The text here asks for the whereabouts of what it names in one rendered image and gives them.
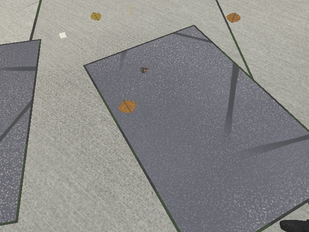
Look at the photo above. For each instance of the robot right hand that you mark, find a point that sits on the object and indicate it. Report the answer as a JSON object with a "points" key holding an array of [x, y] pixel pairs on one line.
{"points": [[294, 225]]}

